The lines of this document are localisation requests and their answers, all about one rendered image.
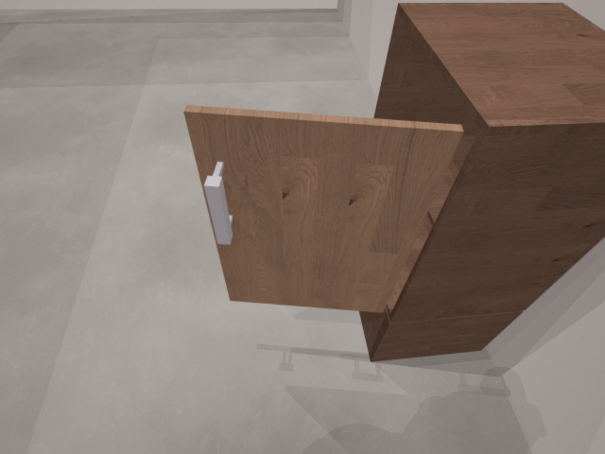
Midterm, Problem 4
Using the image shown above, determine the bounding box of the handle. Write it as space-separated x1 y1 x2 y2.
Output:
204 162 233 245

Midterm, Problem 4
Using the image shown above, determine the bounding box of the cupboard door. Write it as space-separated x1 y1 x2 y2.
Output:
183 105 464 313

